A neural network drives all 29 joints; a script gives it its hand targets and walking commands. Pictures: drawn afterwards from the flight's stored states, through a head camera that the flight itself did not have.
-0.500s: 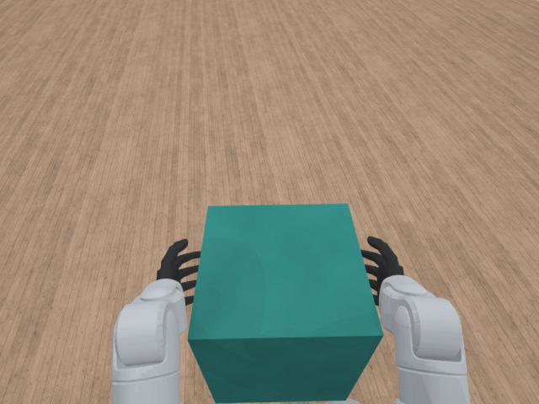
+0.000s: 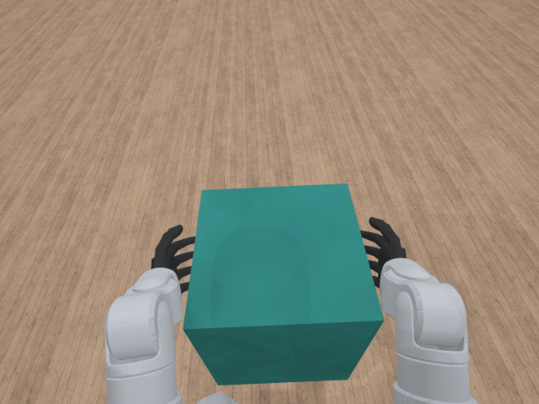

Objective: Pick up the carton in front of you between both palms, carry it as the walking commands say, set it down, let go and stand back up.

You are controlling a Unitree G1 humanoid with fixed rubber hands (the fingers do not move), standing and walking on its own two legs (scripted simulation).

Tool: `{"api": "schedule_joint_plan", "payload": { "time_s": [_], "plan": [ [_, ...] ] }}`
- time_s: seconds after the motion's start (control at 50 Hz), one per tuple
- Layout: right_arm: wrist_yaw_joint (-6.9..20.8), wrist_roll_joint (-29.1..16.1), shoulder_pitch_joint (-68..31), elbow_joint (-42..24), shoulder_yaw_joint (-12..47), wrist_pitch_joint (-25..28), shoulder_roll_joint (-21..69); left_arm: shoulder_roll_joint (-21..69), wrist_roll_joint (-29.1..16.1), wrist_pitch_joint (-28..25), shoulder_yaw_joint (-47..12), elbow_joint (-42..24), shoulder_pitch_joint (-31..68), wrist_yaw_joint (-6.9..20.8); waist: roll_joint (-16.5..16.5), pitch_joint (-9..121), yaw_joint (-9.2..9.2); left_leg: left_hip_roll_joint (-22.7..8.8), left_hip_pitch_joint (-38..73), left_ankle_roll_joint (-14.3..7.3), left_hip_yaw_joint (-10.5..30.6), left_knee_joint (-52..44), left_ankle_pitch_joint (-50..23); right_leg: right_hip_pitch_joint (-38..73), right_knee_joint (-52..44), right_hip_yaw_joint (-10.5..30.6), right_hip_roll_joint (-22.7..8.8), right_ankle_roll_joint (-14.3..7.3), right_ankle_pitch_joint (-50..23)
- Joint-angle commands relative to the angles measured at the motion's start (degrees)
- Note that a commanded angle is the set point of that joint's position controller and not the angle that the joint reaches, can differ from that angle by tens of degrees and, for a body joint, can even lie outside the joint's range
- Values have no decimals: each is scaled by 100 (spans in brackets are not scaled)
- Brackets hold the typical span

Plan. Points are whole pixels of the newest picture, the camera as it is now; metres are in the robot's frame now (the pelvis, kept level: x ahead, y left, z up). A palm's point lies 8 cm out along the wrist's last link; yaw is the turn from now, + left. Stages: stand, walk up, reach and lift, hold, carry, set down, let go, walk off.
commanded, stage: carry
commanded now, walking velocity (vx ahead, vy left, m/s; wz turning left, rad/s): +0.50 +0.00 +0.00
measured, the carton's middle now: (278, 290) +0.28 +0.01 +0.01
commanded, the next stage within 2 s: none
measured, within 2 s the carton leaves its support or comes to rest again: neither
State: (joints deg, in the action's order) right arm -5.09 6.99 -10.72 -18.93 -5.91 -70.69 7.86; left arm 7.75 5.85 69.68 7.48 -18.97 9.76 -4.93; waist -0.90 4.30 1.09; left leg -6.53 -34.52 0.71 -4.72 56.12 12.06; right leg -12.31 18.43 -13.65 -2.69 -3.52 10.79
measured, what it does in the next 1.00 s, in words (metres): walks ahead: left foot, then right foot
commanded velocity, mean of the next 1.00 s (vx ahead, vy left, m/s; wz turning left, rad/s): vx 0.18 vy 0.00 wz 0.00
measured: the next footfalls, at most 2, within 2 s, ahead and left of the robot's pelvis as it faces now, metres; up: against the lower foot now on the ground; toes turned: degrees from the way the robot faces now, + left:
left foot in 0.26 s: +0.38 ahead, +0.12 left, +0.00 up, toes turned +10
right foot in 0.70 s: +0.61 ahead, -0.08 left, +0.00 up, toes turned +6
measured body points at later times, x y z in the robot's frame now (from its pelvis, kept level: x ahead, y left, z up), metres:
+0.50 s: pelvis +0.33 +0.05 +0.00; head +0.36 +0.07 +0.45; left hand +0.62 +0.19 +0.04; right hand +0.60 -0.12 +0.05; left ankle +0.34 +0.12 -0.75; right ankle +0.35 -0.10 -0.68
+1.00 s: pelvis +0.54 +0.01 -0.02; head +0.54 +0.01 +0.43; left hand +0.83 +0.16 +0.07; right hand +0.82 -0.14 +0.07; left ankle +0.45 +0.14 -0.75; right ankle +0.58 -0.07 -0.75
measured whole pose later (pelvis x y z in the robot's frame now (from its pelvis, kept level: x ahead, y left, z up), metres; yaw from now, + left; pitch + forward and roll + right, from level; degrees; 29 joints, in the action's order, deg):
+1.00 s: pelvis +0.54 +0.01 -0.02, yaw +0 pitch +4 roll -1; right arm -4.8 7.0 -11.1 -19.0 -7.1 -70.2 7.9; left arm 7.9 6.2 69.3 7.1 -18.1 10.9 -4.8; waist -1.9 5.4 0.1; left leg -4.6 -8.3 2.0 -6.3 27.2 22.1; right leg -20.1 27.2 -13.1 -1.4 -3.5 10.8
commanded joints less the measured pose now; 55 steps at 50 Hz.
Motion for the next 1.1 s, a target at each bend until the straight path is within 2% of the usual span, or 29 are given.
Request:
{"api": "schedule_joint_plan", "payload": {
  "time_s": [0.0, 0.06, 0.16, 0.2, 0.22, 0.24, 0.26, 0.28, 0.3, 0.34, 0.36, 0.38, 0.42, 0.48, 0.56, 0.62, 0.66, 0.68, 0.7, 0.72, 0.74, 0.76, 0.8, 0.84, 0.88, 0.92, 0.98, 1.02, 1.08],
  "plan": [
    [1239, -2281, -2678, -516, 4157, 160, 5311, 5121, -2498, 16, -4131, -612, 2772, 1556, 762, 1391, -26, -68, -589, 91, -109, -856, -505, 1754, -920, 1130, -1385, -420, -1005],
    [1239, -2191, -2332, -373, 4106, 82, 5138, 4916, -2359, 73, -4059, -433, 2419, 1551, 815, 1137, -4, 88, -449, 32, -380, -1790, -884, 1912, -831, 783, -1226, -345, -1688],
    [1375, -2253, -2354, -204, 4099, 22, 5069, 4909, -2180, 78, -4040, -116, 2291, 1550, 998, 627, 4, 274, 115, -216, -704, -2747, -1279, 2018, -607, 418, -1163, -164, -2486],
    [1420, -2307, -2445, -189, 4080, 39, 5098, 4948, -2195, 49, -4104, -148, 2407, 1548, 1080, 828, -53, 490, 1073, -298, -921, -2891, -1039, 1913, 111, 220, -1126, -15, -3392],
    [1437, -2302, -2382, -109, 4042, 57, 5126, 4946, -2215, 42, -4129, -175, 2478, 1544, 907, 1125, -176, 750, 2082, -302, -1200, -3160, -848, 1595, 1051, -99, -911, 140, -3548],
    [1457, -2277, -2323, -35, 3986, 75, 5108, 4922, -2204, 35, -4154, -175, 2508, 1541, 468, 1548, -264, 457, 3432, -302, -815, -3141, -385, 735, 2191, -70, -729, 282, -2588],
    [1495, -2205, -2277, 135, 3900, 123, 5028, 5008, -2270, 59, -4248, -266, 2624, 1525, -925, 2270, -258, -1327, 5074, -1064, 1940, -3434, 448, -1050, 4071, 198, -245, 552, -1012],
    [1508, -2280, -2185, 253, 3944, 191, 5214, 4958, -2248, 23, -4245, -316, 2655, 1534, -1805, 2246, -264, -1829, 5347, -1454, 3529, -4355, -98, -2336, 5134, 651, 451, 604, 1621],
    [1522, -2361, -2277, 92, 3982, 241, 5315, 5172, -2249, -45, -4335, -211, 2724, 1534, -1318, 2070, -255, -1780, 5193, -1411, 2902, -4182, -791, -2687, 5755, 1242, 59, 406, 1638],
    [1548, -2446, -2421, -45, 4096, 375, 5665, 5434, -2295, -204, -4393, -289, 2754, 1534, -308, 1908, -226, -1478, 4418, -1052, 1782, -4008, -1823, -2584, 5419, 1377, -399, 231, 1049],
    [1551, -2471, -2489, -117, 4137, 432, 5745, 5587, -2302, -261, -4430, -274, 2716, 1522, -296, 1872, -173, -1351, 4023, -861, 1406, -4154, -1538, -2350, 4952, 1404, -528, 228, 760],
    [1559, -2496, -2472, -183, 4160, 471, 5789, 5669, -2297, -317, -4449, -273, 2619, 1500, -388, 1868, -156, -1251, 3828, -775, 1023, -4245, -1637, -2158, 4676, 1256, -490, 261, 591],
    [1589, -2515, -2257, -247, 4173, 522, 5730, 5707, -2223, -415, -4482, -233, 2314, 1445, -555, 1797, -135, -1112, 3728, -775, 494, -4282, -2325, -2085, 4027, 1006, -362, 356, 510],
    [1640, -2498, -1997, -316, 4167, 553, 5542, 5633, -2124, -498, -4530, -271, 2035, 1373, -726, 1649, -131, -903, 3885, -763, -88, -4139, -3425, -2135, 2959, 672, -201, 448, 178],
    [1611, -2453, -1970, -598, 4115, 501, 5202, 5345, -2220, -423, -4587, -724, 2253, 1336, -912, 1341, -152, -679, 3743, -635, -610, -3955, -4075, -1696, 1729, 347, 17, 430, -764],
    [1508, -2304, -1892, -653, 3995, 350, 4885, 4972, -2295, -203, -4498, -835, 2311, 1361, -838, 1244, -189, -607, 3644, -524, -726, -3607, -3620, -1062, 1068, 186, 119, 416, -1369],
    [1450, -2225, -1960, -586, 3925, 219, 4661, 4752, -2278, -50, -4364, -721, 2251, 1405, -473, 1141, -87, -440, 3264, -254, -850, -2881, -3135, -86, 48, 67, 135, 406, -2213],
    [1428, -2187, -1996, -530, 3903, 154, 4540, 4614, -2243, 27, -4280, -636, 2240, 1427, -333, 1218, -83, -338, 2871, -49, -751, -2519, -2607, 657, 12, 294, -172, 400, -2881],
    [1411, -2181, -2089, -493, 3892, 73, 4422, 4467, -2195, 94, -4176, -539, 2288, 1439, 334, 1612, -90, -135, 2251, 161, -601, -1799, -872, 1622, 709, 1171, -1123, 149, -5385],
    [1390, -2231, -2173, -466, 3958, -28, 4418, 4475, -2140, 122, -4055, -275, 2191, 1455, 1012, 2107, -30, 137, 1451, 260, -239, -1354, 1118, 2617, 938, 1927, -1848, -555, -6465],
    [1397, -2268, -2242, -482, 3974, -77, 4425, 4562, -2139, 113, -3998, -93, 2005, 1458, 1272, 2196, -33, 244, 1348, 217, -29, -1220, 2081, 2441, 606, 2296, -1973, -829, -5834],
    [1418, -2301, -2375, -424, 4016, -82, 4574, 4714, -2134, 98, -3968, -56, 2071, 1463, 1126, 2146, -68, 197, 1432, 150, 160, -1564, 2269, 2203, 357, 2226, -1858, -746, -4947],
    [1449, -2366, -2611, -374, 4101, -18, 4919, 5063, -2150, 54, -3975, -68, 2304, 1487, 977, 2063, -89, 152, 1813, 104, 86, -2651, 1908, 1780, 134, 1779, -1546, -391, -3683],
    [1460, -2420, -2789, -417, 4191, 61, 5213, 5246, -2199, -8, -4025, -142, 2483, 1509, 860, 2169, -87, 183, 2393, 121, -76, -3319, 671, 1415, 132, 1324, -1188, -103, -2495],
    [1461, -2446, -2926, -497, 4224, 122, 5353, 5296, -2264, -51, -4084, -331, 2723, 1522, 460, 2045, -89, -108, 2392, 139, 37, -3437, 43, 1218, 314, 937, -951, 49, -1885],
    [1454, -2450, -2940, -514, 4180, 85, 5221, 5252, -2293, -39, -4111, -322, 2755, 1497, 231, 1971, -68, -302, 2532, 127, 87, -3116, -821, 1065, 762, 915, -806, 51, -2737],
    [1457, -2350, -2485, -159, 4064, 42, 5076, 5083, -2176, 23, -4077, -70, 2410, 1464, 76, 2025, -81, -265, 2541, 118, 45, -2838, -1738, 961, 1241, 875, -819, -12, -3665],
    [1472, -2289, -2353, 31, 4006, 44, 5051, 5054, -2138, 35, -4080, 39, 2371, 1466, -16, 1971, -88, -250, 2564, 126, 38, -2718, -2315, 784, 1428, 817, -777, -6, -3890],
    [1487, -2290, -2470, 74, 3978, 89, 5126, 5128, -2199, 12, -4144, 15, 2581, 1491, -54, 1884, -86, -249, 2571, 113, 46, -2666, -2652, 611, 1535, 753, -722, 41, -3744]
  ]
}}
